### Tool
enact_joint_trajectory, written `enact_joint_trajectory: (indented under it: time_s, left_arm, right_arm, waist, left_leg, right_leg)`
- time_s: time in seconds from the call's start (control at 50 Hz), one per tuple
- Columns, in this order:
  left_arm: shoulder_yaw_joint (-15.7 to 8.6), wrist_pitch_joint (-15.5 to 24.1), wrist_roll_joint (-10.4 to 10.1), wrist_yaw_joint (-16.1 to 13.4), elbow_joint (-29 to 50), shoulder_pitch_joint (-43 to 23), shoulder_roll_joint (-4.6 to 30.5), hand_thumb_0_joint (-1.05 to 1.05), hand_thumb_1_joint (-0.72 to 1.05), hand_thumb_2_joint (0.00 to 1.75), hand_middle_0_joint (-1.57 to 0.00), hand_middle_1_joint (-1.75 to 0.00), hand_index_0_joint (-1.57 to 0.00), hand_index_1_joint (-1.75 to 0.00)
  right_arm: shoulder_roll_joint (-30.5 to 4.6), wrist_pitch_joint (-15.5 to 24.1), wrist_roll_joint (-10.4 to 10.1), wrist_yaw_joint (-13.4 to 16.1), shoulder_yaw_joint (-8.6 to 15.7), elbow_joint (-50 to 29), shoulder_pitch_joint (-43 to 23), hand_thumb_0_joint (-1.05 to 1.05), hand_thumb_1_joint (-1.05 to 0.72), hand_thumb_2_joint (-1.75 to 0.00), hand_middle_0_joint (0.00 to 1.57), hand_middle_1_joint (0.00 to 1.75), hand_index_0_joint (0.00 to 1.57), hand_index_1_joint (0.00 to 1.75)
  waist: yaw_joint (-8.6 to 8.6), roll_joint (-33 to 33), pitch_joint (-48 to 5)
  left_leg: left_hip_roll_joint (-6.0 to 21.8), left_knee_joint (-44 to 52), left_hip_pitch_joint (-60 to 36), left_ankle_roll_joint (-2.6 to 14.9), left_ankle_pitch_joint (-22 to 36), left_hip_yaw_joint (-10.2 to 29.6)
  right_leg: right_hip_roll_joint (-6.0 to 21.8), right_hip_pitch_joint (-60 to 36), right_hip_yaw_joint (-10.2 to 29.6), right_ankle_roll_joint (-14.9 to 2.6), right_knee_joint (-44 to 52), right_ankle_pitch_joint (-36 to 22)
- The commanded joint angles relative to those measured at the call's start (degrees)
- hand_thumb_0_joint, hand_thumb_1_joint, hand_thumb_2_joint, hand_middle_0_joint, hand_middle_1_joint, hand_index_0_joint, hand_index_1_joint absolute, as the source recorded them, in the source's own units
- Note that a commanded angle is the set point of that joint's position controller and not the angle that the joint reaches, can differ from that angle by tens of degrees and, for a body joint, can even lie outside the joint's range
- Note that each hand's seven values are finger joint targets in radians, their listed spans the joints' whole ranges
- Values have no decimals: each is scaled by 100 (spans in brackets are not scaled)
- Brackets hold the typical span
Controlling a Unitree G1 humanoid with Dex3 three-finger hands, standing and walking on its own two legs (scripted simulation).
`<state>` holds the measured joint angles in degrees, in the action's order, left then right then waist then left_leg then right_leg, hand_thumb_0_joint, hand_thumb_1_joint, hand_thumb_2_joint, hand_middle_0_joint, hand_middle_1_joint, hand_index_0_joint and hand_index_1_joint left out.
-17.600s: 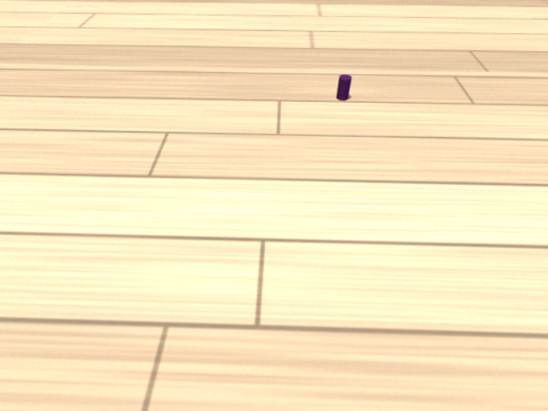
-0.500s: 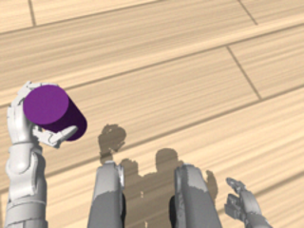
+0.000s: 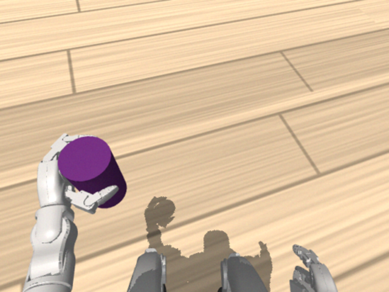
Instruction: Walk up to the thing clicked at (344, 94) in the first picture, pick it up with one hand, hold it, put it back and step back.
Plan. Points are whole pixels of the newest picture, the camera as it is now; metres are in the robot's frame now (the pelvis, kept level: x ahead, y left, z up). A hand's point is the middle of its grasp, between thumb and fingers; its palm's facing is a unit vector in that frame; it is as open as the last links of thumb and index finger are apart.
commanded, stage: lift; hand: left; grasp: from the side
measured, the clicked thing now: (97, 176) +0.35 +0.20 +0.01
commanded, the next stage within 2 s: hold in 1.04 s
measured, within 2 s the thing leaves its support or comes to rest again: neither
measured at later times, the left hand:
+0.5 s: hand (91, 150) +0.36 +0.18 +0.10, palm faces +0.19 -0.98 -0.02, open 11.4 cm
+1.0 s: hand (94, 138) +0.37 +0.17 +0.13, palm faces +0.19 -0.98 -0.02, open 11.4 cm
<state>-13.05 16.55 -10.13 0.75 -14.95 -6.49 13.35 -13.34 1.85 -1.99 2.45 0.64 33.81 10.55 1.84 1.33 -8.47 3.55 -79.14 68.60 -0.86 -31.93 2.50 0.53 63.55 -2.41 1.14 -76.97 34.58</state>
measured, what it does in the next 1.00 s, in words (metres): rises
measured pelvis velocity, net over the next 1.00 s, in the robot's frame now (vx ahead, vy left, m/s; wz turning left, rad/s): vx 0.03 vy -0.01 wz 0.01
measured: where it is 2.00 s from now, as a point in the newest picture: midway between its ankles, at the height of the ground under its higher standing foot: outside the picture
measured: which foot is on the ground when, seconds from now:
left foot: down 0.00-1.00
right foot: down 0.00-1.00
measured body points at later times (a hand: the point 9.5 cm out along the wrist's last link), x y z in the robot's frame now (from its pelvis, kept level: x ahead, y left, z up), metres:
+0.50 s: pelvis +0.02 +0.00 +0.06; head +0.10 +0.01 +0.50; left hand +0.34 +0.24 +0.11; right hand +0.17 -0.24 -0.05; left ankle +0.05 +0.12 -0.60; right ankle +0.02 -0.14 -0.60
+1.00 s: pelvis +0.03 -0.01 +0.08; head +0.10 +0.00 +0.53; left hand +0.35 +0.22 +0.14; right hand +0.17 -0.25 -0.03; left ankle +0.05 +0.12 -0.60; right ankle +0.02 -0.14 -0.60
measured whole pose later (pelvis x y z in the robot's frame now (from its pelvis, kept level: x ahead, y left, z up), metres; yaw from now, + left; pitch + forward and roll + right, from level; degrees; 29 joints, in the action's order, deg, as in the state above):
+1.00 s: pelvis +0.03 -0.01 +0.08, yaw +1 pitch +11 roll -1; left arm -9.0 20.0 -8.4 -1.1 -20.5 -6.4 9.6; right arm -12.4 0.1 -0.2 1.3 0.5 36.4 12.5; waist 1.4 1.1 -3.4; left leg 3.3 -54.4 40.1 -1.4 -24.9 0.5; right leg 0.7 36.0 -1.7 0.8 -52.9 27.3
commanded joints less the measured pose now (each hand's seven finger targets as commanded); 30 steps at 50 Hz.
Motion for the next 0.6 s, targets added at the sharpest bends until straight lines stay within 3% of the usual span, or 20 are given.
enact_joint_trajectory:
  time_s: [0.0, 0.04, 0.08, 0.22, 0.32, 0.36, 0.48, 0.58]
  left_arm:
    - [-207, 492, -13, -42, 1194, -1103, 774, 0, -5, 114, -120, -130, -122, -130]
    - [-35, 532, 13, -28, 1267, -1265, 673, 0, -5, 113, -118, -129, -120, -129]
    - [-136, 526, 12, -53, 1083, -1162, 706, 0, -5, 113, -119, -130, -122, -130]
    - [-20, 575, 83, -101, 1027, -1031, 615, 0, -5, 116, -121, -132, -122, -132]
    - [8, 639, 82, -149, 937, -1216, 532, 0, -5, 116, -119, -130, -121, -131]
    - [18, 666, 79, -154, 1043, -1198, 512, 0, -6, 116, -118, -131, -120, -131]
    - [149, 681, 111, -146, 839, -1254, 406, 0, -6, 115, -117, -129, -119, -130]
    - [74, 691, 144, -204, 800, -1229, 418, 0, -4, 116, -116, -129, -118, -130]
  right_arm:
    - [-788, 223, 45, 23, 316, -628, 118, 0, -91, -90, 20, 30, 20, 30]
    - [-763, 221, 66, 25, 305, -602, 128, 0, -91, -90, 20, 30, 20, 30]
    - [-784, 230, 69, 32, 315, -570, 141, 0, -92, -90, 20, 30, 20, 30]
    - [-723, 191, 123, 12, 273, -530, 261, 0, -92, -90, 20, 30, 20, 30]
    - [-680, 161, 147, 3, 265, -517, 229, 0, -91, -90, 20, 30, 20, 30]
    - [-670, 160, 157, -7, 268, -521, 211, 0, -91, -90, 20, 30, 20, 30]
    - [-636, 127, 185, -1, 252, -465, 256, 0, -92, -90, 20, 30, 20, 30]
    - [-665, 83, 201, -35, 279, -469, 208, 0, -91, -90, 20, 30, 20, 30]
  waist:
    - [26, 308, -2034]
    - [57, 407, -1904]
    - [33, 254, -1772]
    - [-18, 152, -1840]
    - [21, 79, -1531]
    - [-37, 145, -1628]
    - [29, 52, -1565]
    - [-42, 47, -1431]
  left_leg:
    - [-147, 1512, -2376, 100, 1218, 113]
    - [-164, 1660, -2531, 92, 1175, 78]
    - [-153, 1786, -2589, 99, 1239, 83]
    - [-165, 2059, -3103, 99, 2002, -7]
    - [-187, 2342, -3148, 113, 1682, -70]
    - [-184, 2431, -3358, 93, 1859, -68]
    - [-201, 2497, -3569, 134, 2296, -161]
    - [-199, 2797, -3686, 103, 2058, -148]
  right_leg:
    - [-139, -1114, -68, -233, 1315, -1541]
    - [-136, -1209, -53, -227, 1488, -1512]
    - [-137, -1344, -70, -216, 1610, -1584]
    - [-143, -2086, -62, -191, 1969, -2291]
    - [-130, -2326, -17, -158, 2330, -2091]
    - [-139, -2431, -27, -172, 2350, -2213]
    - [-112, -2784, 41, -119, 2580, -2745]
    - [-109, -2953, 9, -142, 2764, -2473]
